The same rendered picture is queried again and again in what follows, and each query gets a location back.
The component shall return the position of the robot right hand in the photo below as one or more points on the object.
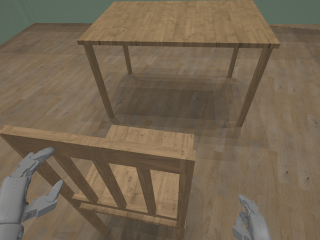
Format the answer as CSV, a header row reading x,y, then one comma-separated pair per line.
x,y
256,225

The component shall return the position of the chair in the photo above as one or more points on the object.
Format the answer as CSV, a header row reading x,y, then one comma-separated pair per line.
x,y
138,174

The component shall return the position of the table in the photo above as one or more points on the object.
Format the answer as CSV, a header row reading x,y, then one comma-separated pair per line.
x,y
184,23

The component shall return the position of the robot left forearm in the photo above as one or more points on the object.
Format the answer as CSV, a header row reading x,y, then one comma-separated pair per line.
x,y
11,231

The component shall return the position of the robot left hand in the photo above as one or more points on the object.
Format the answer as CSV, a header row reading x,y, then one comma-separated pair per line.
x,y
13,191

